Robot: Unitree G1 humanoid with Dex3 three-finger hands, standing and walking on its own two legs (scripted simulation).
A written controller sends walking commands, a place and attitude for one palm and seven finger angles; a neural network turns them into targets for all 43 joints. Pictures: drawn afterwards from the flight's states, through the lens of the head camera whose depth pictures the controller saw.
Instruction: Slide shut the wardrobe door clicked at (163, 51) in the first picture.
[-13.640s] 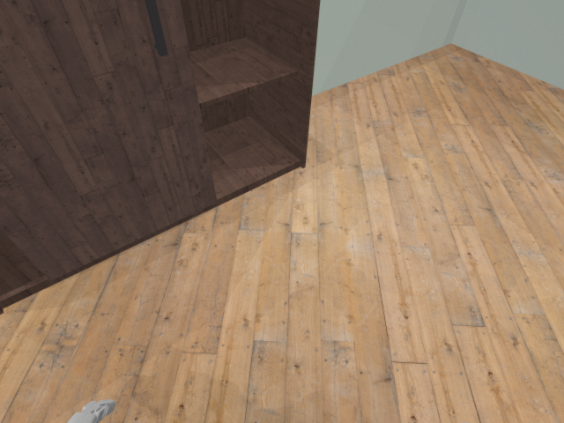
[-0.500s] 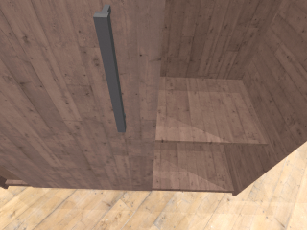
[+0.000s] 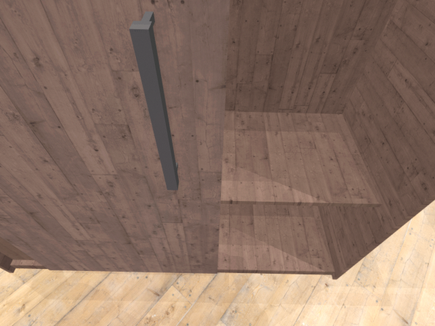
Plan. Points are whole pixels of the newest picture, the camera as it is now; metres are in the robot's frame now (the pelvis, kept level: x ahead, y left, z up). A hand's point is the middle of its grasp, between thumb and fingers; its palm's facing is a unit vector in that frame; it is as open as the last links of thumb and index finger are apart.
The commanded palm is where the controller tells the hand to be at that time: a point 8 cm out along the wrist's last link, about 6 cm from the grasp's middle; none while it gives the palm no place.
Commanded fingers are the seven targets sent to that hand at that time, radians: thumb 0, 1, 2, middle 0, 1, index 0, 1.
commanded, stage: raise the hand with hooked fingers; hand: left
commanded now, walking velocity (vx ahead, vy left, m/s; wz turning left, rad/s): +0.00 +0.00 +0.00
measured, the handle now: (163, 120) +0.40 +0.12 +0.18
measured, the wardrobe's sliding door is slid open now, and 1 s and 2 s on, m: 0.52 0.52 0.52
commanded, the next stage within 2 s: none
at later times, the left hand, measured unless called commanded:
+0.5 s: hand (133, 308) +0.15 +0.15 -0.01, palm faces +0.06 -1.00 -0.02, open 8.4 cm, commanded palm +0.11 +0.23 +0.00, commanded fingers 0.00 0.41 0.69 -0.23 -0.62 -0.23 -0.62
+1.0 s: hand (76, 268) +0.18 +0.22 +0.09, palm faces +0.13 -0.99 -0.09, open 11.4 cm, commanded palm +0.14 +0.26 +0.08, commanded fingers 0.00 -0.17 0.44 -0.28 -0.99 -0.28 -0.99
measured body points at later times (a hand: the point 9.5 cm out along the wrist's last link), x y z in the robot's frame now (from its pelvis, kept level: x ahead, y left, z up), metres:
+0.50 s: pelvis -0.03 -0.06 -0.04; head -0.02 -0.05 +0.41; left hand +0.14 +0.21 -0.01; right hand +0.19 -0.31 -0.07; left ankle +0.01 +0.07 -0.74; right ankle -0.06 -0.13 -0.74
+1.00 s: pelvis -0.03 -0.05 -0.03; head -0.02 -0.07 +0.42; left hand +0.17 +0.27 +0.10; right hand +0.12 -0.29 -0.11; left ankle +0.01 +0.08 -0.74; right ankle -0.06 -0.13 -0.74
